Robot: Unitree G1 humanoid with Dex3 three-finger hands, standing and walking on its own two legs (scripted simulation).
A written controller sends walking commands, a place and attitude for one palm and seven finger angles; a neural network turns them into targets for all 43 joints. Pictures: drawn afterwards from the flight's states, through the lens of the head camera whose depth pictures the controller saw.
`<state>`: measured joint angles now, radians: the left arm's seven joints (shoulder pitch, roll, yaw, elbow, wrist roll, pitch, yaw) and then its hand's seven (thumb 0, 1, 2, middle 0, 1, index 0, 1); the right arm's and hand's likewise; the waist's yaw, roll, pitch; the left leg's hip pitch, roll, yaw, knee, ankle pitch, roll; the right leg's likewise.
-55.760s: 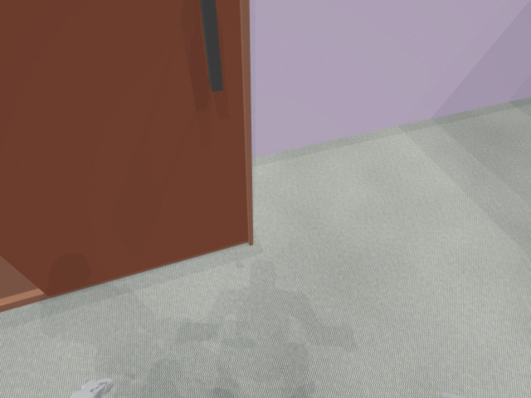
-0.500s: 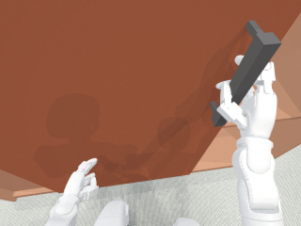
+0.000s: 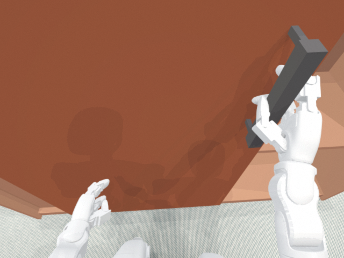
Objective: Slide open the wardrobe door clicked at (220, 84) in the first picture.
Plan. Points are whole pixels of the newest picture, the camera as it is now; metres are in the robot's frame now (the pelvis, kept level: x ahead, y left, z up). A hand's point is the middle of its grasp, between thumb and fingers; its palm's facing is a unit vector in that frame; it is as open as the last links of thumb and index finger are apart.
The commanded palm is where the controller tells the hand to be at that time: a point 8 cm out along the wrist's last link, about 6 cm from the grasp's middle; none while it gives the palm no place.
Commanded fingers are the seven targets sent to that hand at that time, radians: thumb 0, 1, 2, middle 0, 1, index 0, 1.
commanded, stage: step sideways, sliding the door along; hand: right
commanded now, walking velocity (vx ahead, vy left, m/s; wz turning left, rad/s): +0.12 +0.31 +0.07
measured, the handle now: (270, 97) +0.36 -0.18 +0.19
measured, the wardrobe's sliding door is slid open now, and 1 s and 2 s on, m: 0.60 0.62 0.62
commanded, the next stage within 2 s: stop walking and hold the door there in 0.58 s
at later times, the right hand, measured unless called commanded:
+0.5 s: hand (240, 119) +0.32 -0.12 +0.19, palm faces +0.38 +0.92 -0.03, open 7.4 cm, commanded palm +0.28 -0.09 +0.18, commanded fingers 0.00 -0.90 -0.90 0.45 1.40 0.45 1.40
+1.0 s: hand (246, 118) +0.32 -0.13 +0.18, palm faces +0.44 +0.87 -0.22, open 7.5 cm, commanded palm +0.28 -0.16 +0.16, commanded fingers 0.00 -0.90 -0.90 0.45 1.40 0.45 1.40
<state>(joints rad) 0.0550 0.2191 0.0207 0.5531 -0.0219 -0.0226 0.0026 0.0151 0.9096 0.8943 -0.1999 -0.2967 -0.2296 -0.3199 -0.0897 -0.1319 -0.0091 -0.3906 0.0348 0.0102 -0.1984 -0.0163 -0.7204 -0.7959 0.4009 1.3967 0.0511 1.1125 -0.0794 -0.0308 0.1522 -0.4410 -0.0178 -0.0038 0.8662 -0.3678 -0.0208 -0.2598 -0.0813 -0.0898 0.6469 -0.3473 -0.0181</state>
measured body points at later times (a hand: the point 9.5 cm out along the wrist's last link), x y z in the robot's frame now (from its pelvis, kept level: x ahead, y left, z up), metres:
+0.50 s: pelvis -0.01 +0.08 +0.00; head +0.03 +0.07 +0.45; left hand +0.22 +0.29 -0.07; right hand +0.29 -0.17 +0.19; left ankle +0.00 +0.22 -0.73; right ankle -0.03 -0.04 -0.72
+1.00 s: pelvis -0.01 +0.12 +0.00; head +0.00 +0.13 +0.45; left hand +0.19 +0.37 -0.08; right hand +0.29 -0.17 +0.20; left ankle +0.03 +0.28 -0.73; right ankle -0.02 +0.00 -0.70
